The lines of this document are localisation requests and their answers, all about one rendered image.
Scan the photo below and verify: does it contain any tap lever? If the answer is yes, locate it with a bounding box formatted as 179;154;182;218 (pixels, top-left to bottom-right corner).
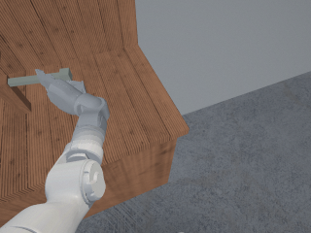
8;68;73;87

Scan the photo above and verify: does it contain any counter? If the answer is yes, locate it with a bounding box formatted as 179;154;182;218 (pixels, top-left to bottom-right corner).
0;0;190;228

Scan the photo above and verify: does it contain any left robot upper arm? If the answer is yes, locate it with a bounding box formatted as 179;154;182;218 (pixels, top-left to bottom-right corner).
0;159;106;233

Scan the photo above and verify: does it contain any left robot hand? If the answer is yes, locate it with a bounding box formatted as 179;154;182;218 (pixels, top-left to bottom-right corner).
35;69;86;116

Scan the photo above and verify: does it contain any robot left forearm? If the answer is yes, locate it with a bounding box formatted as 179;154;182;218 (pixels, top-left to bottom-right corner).
45;93;110;198

